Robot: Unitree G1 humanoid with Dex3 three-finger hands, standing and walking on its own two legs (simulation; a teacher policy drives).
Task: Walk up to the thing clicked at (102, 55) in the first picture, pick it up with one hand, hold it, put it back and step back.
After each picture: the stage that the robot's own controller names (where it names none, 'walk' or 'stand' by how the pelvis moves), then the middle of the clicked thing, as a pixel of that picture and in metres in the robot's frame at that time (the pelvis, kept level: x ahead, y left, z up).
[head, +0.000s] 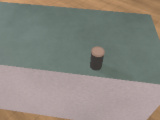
stand; (96, 58) +0.59 -0.07 -0.09
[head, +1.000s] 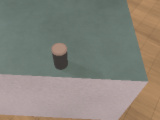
walk; (60, 56) +0.51 +0.13 -0.06
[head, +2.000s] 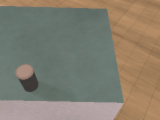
walk; (28, 78) +0.41 +0.24 -0.07
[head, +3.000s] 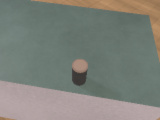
stand; (79, 72) +0.45 +0.03 -0.08
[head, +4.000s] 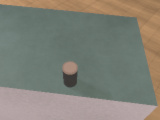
stand; (70, 74) +0.46 +0.06 -0.09
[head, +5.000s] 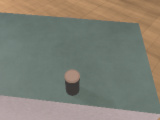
stand; (72, 83) +0.43 +0.05 -0.10
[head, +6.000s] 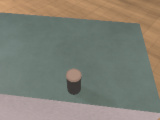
stand; (73, 82) +0.44 +0.05 -0.10
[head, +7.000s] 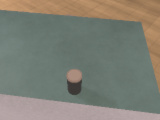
stand; (74, 82) +0.43 +0.04 -0.10
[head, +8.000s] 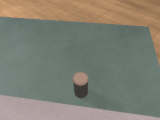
rise first; (80, 85) +0.43 +0.04 -0.09
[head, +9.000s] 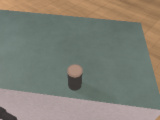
go down; (74, 77) +0.46 +0.04 -0.08
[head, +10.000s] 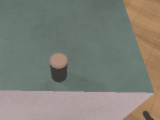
go down; (58, 68) +0.45 +0.05 -0.04
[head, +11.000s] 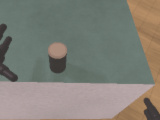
close in; (57, 58) +0.46 +0.04 -0.02
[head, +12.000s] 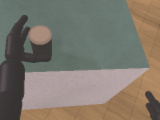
close; (41, 44) +0.48 +0.06 +0.02
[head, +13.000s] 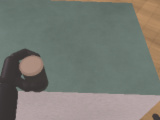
lift; (35, 75) +0.36 +0.14 +0.07
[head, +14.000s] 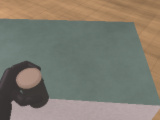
hold; (34, 88) +0.30 +0.15 +0.10
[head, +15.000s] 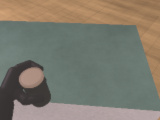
hold; (36, 88) +0.30 +0.15 +0.10
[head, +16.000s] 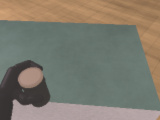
hold; (35, 88) +0.30 +0.15 +0.10
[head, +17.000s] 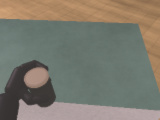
crouch; (41, 88) +0.30 +0.13 +0.10
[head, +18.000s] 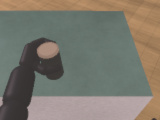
crouch; (51, 61) +0.40 +0.08 +0.09
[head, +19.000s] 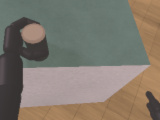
lower; (36, 43) +0.47 +0.07 +0.03
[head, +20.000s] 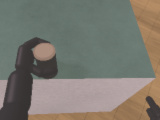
lower; (46, 61) +0.42 +0.07 +0.00
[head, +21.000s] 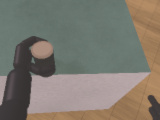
lower; (44, 60) +0.43 +0.07 +0.01
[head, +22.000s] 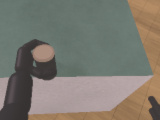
lower; (45, 63) +0.42 +0.07 +0.00
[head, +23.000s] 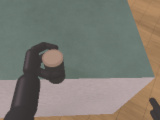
open; (54, 67) +0.41 +0.05 +0.00
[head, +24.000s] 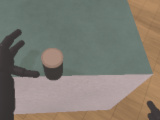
withdraw; (53, 65) +0.41 +0.05 +0.00
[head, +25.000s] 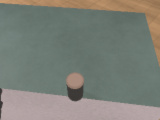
sink last; (75, 87) +0.38 +0.04 -0.05
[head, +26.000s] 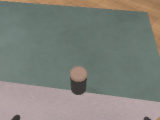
stand; (78, 81) +0.40 +0.04 -0.04
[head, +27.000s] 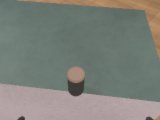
stand; (75, 82) +0.39 +0.04 -0.03
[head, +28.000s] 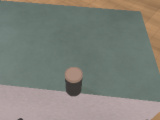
stand; (73, 82) +0.39 +0.04 -0.03
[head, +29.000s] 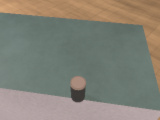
stand; (78, 89) +0.41 +0.03 -0.10
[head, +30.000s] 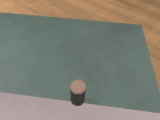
stand; (77, 93) +0.39 +0.03 -0.10
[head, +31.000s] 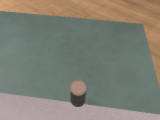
stand; (78, 94) +0.38 +0.03 -0.10
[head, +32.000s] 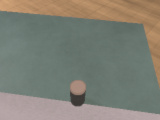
walk; (77, 93) +0.38 +0.03 -0.10
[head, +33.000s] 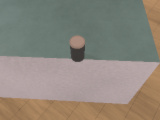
walk; (77, 49) +0.54 +0.04 -0.08
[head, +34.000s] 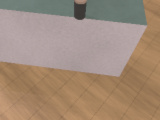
walk; (80, 8) +0.81 +0.03 -0.06
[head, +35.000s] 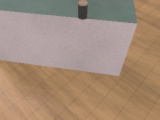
stand; (82, 10) +1.02 +0.02 -0.08
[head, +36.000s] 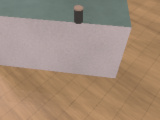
stand; (78, 14) +1.02 +0.03 -0.10
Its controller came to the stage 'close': yes
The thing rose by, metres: 0.19
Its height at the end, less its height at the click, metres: +0.00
